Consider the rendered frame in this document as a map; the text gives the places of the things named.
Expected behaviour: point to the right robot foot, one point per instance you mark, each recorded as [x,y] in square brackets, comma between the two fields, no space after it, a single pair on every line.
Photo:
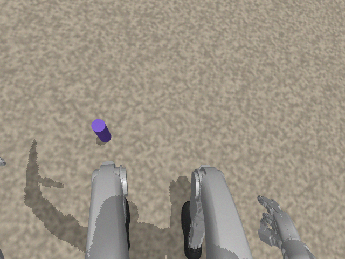
[186,222]

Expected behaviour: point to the can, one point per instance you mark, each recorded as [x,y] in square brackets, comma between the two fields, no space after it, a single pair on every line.
[101,130]

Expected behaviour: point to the right robot hand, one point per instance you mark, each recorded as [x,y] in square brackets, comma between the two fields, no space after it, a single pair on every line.
[283,228]

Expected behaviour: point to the right robot arm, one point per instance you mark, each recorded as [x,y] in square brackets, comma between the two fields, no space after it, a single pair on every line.
[295,249]

